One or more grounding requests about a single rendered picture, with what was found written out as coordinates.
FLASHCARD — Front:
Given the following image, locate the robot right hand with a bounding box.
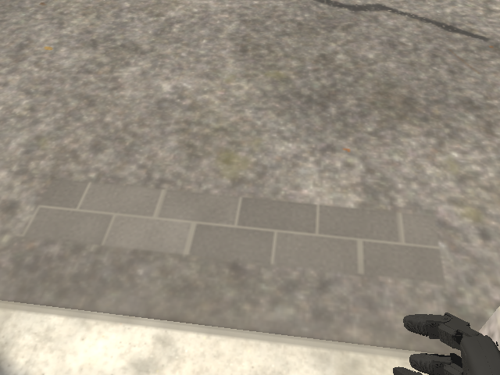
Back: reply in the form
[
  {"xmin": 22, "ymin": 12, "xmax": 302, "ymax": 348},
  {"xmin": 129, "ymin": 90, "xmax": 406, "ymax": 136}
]
[{"xmin": 393, "ymin": 312, "xmax": 500, "ymax": 375}]

